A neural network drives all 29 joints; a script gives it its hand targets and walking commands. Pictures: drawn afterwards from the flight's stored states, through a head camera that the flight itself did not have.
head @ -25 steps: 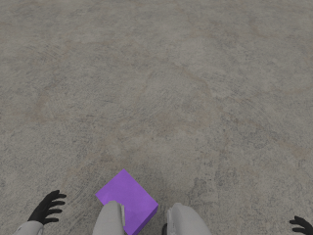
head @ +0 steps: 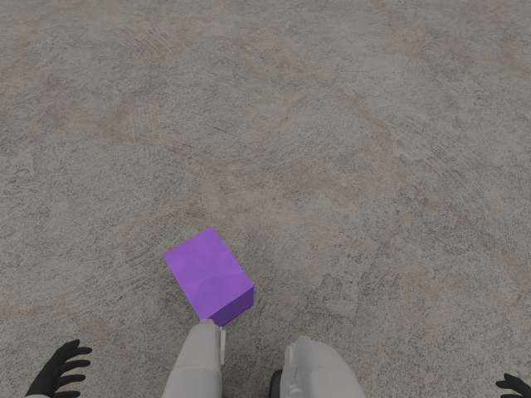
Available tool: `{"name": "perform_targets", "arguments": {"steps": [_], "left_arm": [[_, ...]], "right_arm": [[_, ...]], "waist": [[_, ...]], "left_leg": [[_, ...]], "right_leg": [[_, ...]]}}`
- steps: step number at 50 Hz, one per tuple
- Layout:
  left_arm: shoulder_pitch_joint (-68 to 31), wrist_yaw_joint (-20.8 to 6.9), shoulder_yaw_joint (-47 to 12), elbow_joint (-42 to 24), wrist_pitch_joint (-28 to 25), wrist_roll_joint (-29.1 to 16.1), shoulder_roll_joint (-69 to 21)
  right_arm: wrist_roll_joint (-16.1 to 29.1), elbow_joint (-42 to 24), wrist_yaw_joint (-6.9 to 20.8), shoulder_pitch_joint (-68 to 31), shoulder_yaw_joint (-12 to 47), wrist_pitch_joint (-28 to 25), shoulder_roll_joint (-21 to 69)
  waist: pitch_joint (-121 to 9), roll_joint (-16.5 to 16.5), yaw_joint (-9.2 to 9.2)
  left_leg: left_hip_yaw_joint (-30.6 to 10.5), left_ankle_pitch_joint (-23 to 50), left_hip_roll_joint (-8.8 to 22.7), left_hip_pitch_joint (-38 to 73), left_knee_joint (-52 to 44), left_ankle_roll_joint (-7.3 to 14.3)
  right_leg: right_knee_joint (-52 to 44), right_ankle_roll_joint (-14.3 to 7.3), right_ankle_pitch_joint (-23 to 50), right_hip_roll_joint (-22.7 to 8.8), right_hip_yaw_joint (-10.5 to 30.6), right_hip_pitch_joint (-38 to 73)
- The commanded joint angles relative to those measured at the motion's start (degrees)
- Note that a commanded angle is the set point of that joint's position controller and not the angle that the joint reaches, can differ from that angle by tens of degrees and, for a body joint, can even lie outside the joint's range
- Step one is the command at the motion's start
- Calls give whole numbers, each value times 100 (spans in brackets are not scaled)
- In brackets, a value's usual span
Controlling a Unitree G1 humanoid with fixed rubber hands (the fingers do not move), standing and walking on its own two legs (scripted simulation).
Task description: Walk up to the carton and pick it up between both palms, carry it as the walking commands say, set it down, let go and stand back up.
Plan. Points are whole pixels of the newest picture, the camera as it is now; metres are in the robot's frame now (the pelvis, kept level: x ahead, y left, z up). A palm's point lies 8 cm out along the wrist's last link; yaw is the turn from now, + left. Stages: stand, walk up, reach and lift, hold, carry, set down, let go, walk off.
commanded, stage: walk up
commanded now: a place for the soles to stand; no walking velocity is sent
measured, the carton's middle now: (210, 281) +0.48 +0.16 -0.60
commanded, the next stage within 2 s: none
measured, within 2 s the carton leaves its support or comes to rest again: neither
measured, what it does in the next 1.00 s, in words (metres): steps to the right, turning left: left foot, then right foot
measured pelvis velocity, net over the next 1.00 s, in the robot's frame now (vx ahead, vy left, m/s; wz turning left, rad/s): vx -0.03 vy -0.14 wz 0.35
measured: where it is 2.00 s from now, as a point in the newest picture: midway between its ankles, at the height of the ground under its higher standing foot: outside the picture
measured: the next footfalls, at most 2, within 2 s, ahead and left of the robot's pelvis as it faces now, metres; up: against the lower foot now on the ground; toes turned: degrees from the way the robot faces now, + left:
left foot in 0.06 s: +0.10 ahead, +0.15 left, +0.00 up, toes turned +1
right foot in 0.24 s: +0.04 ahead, -0.16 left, +0.00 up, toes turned +3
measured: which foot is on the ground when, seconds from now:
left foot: up 0.00-0.04, down 0.06-0.22, up 0.24-0.62, down 0.64-0.82, up 0.84-1.00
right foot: down 0.00-0.08, up 0.10-0.22, down 0.24-0.66, up 0.68-0.82, down 0.84-1.00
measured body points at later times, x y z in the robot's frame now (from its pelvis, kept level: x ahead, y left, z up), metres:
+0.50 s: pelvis -0.08 -0.13 +0.00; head -0.05 -0.11 +0.44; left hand -0.08 +0.23 -0.09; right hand +0.09 -0.47 -0.07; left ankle -0.05 +0.05 -0.64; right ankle +0.00 -0.17 -0.67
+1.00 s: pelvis -0.03 -0.14 +0.01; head +0.00 -0.13 +0.45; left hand -0.08 +0.22 -0.06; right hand +0.17 -0.44 -0.07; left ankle -0.02 +0.03 -0.64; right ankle +0.02 -0.25 -0.67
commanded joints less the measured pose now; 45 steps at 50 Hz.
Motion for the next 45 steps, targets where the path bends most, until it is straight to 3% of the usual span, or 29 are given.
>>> {"name": "perform_targets", "arguments": {"steps": [1, 2, 3, 4, 5, 7, 9, 10, 11, 13, 14, 16, 17, 19, 26, 30, 31, 32, 33, 34, 35, 37, 39, 40, 41, 42, 43, 44, 45], "left_arm": [[-902, 57, 509, -753, -160, 392, 1475], [-1064, 64, 510, -788, -129, 390, 1363], [-1175, 86, 461, -895, -61, 447, 1157], [-934, 105, 454, -802, -44, 409, 964], [-1115, 59, 577, -915, 4, 426, 1510], [-309, -37, 676, -527, -36, 269, 1651], [800, -91, 748, -99, -62, 259, 1561], [1691, -107, 743, 327, -123, 239, 1438], [1949, -30, 669, 513, -222, 339, 1313], [813, 131, 673, -116, -233, 255, 1870], [82, 137, 749, -233, -295, 202, 2197], [-318, 313, 615, -274, -451, 264, 1909], [-196, 361, 598, -189, -492, 275, 1756], [146, 395, 607, -250, -578, 320, 1873], [825, 385, 638, -81, -630, 422, 1956], [745, 303, 617, -148, -572, 483, 1942], [339, 245, 604, -291, -558, 543, 1888], [-16, 208, 508, -386, -523, 590, 1595], [56, 195, 402, -485, -497, 583, 1192], [-273, 165, 282, -730, -539, 355, 843], [-709, 142, 362, -866, -560, 363, 1311], [38, 102, 439, -504, -654, 238, 1602], [1062, 53, 574, -89, -707, 207, 1538], [1793, 76, 584, 173, -757, 110, 1454], [2404, 177, 626, 456, -859, 141, 1336], [3029, 305, 710, 501, -954, 255, 1803], [2495, 439, 680, 213, -1032, 207, 2167], [1659, 422, 580, 47, -1017, 101, 2302], [1198, 444, 556, -43, -1053, 101, 2252]], "right_arm": [[-117, 617, 12, 1481, -555, -58, -1473], [-132, 767, -30, 2088, -667, -56, -1640], [-214, 924, -81, 2700, -789, -50, -1751], [-284, 649, -187, 2640, -862, -48, -2216], [-255, 181, -287, 1184, -762, -99, -2405], [-316, 10, -387, -408, -721, -286, -2436], [-458, -137, -233, -938, -537, -299, -1957], [-440, -91, -166, -944, -438, -212, -1636], [-425, 115, -110, -579, -197, -107, -849], [-233, -249, -155, -715, -380, -193, -1149], [-194, -171, -109, -888, -563, -220, -1575], [-95, 356, 114, -111, -572, -61, -1652], [-90, 396, 185, 170, -540, -9, -1516], [-139, 261, 330, 247, -454, 33, -1461], [-81, 299, 479, 312, -411, 64, -1361], [-72, 636, 462, 1573, -502, 141, -1402], [-42, 751, 449, 2327, -554, 151, -1406], [-64, 1050, 423, 2998, -584, 126, -1349], [-183, 1127, 364, 3293, -738, 102, -1526], [-216, 767, 270, 2910, -806, 61, -2150], [-129, 274, 216, 1624, -631, -33, -1950], [-120, 84, 180, 584, -559, -197, -2046], [-296, -54, 342, 2, -465, -188, -1742], [-307, -99, 437, -165, -406, -146, -1618], [-380, -31, 491, 41, -282, -87, -1101], [-320, -272, 519, -112, -112, -81, -428], [-253, -477, 507, -144, -21, -81, -413], [-171, -411, 537, -460, -249, -105, -1171], [-24, -241, 569, -364, -322, -128, -1445]], "waist": [[-1056, -552, -240], [-961, 53, -628], [-893, 620, -1015], [-698, 2229, -958], [-767, 1290, -406], [-810, 602, 543], [-959, 1063, 999], [-1192, 316, 1495], [-894, -1535, 1675], [-252, -1299, 993], [19, -331, 517], [-246, 206, 177], [-445, 1, 139], [-706, -226, 278], [-1070, -475, 554], [-1506, -961, 41], [-1591, -819, -397], [-1572, -51, -808], [-1524, 1203, -1078], [-1397, 3019, -1069], [-690, 1625, -543], [-1242, 729, 106], [-1254, 1433, 657], [-1507, 988, 908], [-1513, 194, 1211], [-1172, -1052, 1474], [-1149, -469, 1029], [-1124, 67, 739], [-390, -214, 591]], "left_leg": [[282, -680, 304, 1727, -1149, 415], [74, -801, 423, 2654, -1640, 633], [-989, -1093, 549, 3430, -2304, 967], [-3716, -2506, 1822, 2386, -4071, 1744], [-5612, -2368, 2501, 579, -5056, 2236], [-4291, -1754, 2032, -866, -4503, 1678], [-2330, -1247, 1204, -1619, -3767, 1139], [-953, -1061, 558, -2115, -2256, 698], [-60, -1377, -492, -2736, 214, 429], [-670, -937, -438, -2980, 1443, 206], [-652, -330, -112, -2239, 1422, 159], [-397, -8, 158, -1091, 1254, 25], [-400, -105, 174, -956, 1061, 32], [-355, -446, 196, -764, 772, 128], [270, -807, 171, -469, -292, 217], [1094, -1128, -8, 1235, -1391, 587], [1189, -1178, -42, 2328, -1951, 628], [1202, -894, -147, 3482, -2854, 724], [295, -1054, -95, 4666, -3442, 1015], [-4030, -3236, 1576, 4155, -4666, 1860], [-5271, -3312, 2174, 3052, -5111, 2240], [-4115, -2219, 1851, 2186, -4300, 1977], [-2514, -1354, 1212, 465, -4034, 1486], [-1385, -886, 713, -10, -3272, 1225], [-559, -381, 178, -718, -1455, 911], [-310, -188, -546, -2229, 689, 608], [-814, -787, -569, -2563, 1278, 415], [-964, -356, -306, -2426, 1104, 476], [-750, -169, 22, -2304, 759, 466]], "right_leg": [[-2372, -161, -869, -1524, 1739, -609], [-1676, 80, -1438, -1453, 1520, -1550], [-288, 319, -1855, -1037, 1198, -2479], [2088, 897, -1657, -182, 765, -2527], [3041, 1036, -1296, -294, 2081, -1856], [3383, 807, -593, -477, 2124, -261], [1526, 322, -1145, -367, 1370, 1192], [-715, 132, -1264, -195, 1418, 2665], [-1956, 276, -1793, -18, 1378, 2711], [-4308, 218, -3729, -1586, 4498, 560], [-5055, 35, -4330, -2092, 5374, 33], [-4112, 148, -3168, -1887, 4345, 242], [-3820, 226, -2877, -1858, 3969, 473], [-3782, -56, -3429, -2149, 3958, 648], [-4105, 244, -2922, -2075, 3097, 1579], [-4344, 930, -2500, -1813, 1976, 901], [-4008, 902, -2437, -1627, 1427, 218], [-3073, 928, -2479, -1222, 826, -738], [-1187, 1021, -2581, -652, 328, -1810], [1105, 987, -2045, 106, 448, -3123], [1386, 790, -931, -536, 1775, -3374], [1667, 601, -584, -562, 1890, -1868], [463, 197, -925, -362, 1098, 465], [-983, 157, -684, -47, 340, 1877], [-1830, 212, -771, 185, 355, 2925], [-2613, -35, -2323, -1052, 2923, 3195], [-3531, -273, -2166, -2218, 4928, 2798], [-4490, -333, -2661, -2572, 5891, 2258], [-4236, -425, -2466, -2385, 5112, 1907]]}}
